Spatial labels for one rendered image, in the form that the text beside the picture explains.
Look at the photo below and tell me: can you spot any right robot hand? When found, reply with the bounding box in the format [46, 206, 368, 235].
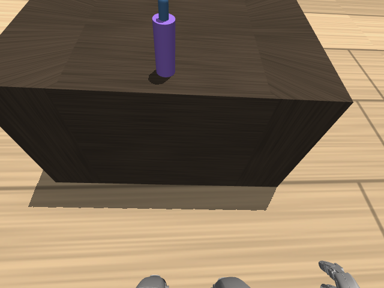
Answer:
[319, 261, 360, 288]

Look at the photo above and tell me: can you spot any bottle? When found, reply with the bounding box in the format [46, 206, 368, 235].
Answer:
[152, 0, 175, 77]

